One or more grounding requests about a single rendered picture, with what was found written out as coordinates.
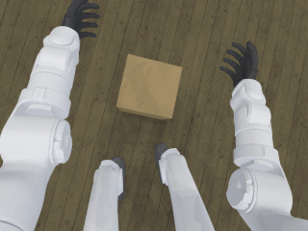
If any robot left hand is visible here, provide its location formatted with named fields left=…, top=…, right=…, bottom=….
left=61, top=0, right=100, bottom=39

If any right robot shin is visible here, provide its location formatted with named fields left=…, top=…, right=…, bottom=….
left=161, top=148, right=187, bottom=163

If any robot right forearm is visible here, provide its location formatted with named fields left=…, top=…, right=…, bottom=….
left=230, top=79, right=293, bottom=210

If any right robot thigh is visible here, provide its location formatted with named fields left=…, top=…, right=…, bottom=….
left=159, top=153, right=215, bottom=231

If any robot right hand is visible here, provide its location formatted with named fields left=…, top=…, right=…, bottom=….
left=219, top=41, right=259, bottom=88

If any carton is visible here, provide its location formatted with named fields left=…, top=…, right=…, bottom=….
left=116, top=54, right=183, bottom=120

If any right robot upper arm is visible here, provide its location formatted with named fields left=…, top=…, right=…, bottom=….
left=226, top=167, right=308, bottom=231

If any left robot upper arm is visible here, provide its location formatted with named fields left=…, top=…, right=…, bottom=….
left=0, top=115, right=72, bottom=231

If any robot left forearm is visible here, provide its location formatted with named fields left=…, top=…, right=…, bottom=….
left=0, top=26, right=80, bottom=160

